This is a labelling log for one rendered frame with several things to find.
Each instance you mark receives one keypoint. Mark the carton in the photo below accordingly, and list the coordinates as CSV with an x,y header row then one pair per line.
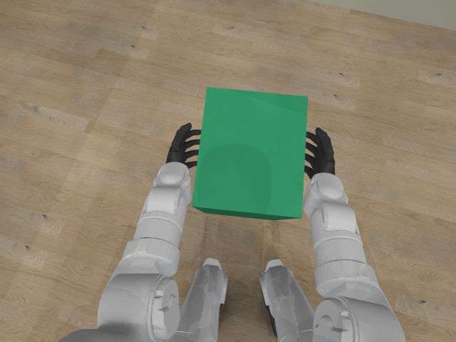
x,y
251,155

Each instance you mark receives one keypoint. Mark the robot right forearm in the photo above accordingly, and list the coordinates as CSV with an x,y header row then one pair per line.
x,y
342,269

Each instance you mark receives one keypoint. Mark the robot left upper arm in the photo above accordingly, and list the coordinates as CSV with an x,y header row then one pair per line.
x,y
135,308

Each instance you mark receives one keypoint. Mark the robot right upper arm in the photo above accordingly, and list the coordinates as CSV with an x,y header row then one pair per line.
x,y
343,319

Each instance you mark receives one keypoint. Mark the robot right foot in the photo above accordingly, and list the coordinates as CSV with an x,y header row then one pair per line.
x,y
272,320

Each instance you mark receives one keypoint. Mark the robot left hand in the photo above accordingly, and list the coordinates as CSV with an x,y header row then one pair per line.
x,y
177,150

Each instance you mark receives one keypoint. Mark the robot left forearm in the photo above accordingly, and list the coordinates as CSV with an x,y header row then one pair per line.
x,y
154,248

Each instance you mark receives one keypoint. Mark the robot right hand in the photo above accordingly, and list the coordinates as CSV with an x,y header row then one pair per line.
x,y
323,160

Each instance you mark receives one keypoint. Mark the left robot shin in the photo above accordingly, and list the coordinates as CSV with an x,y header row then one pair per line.
x,y
211,261

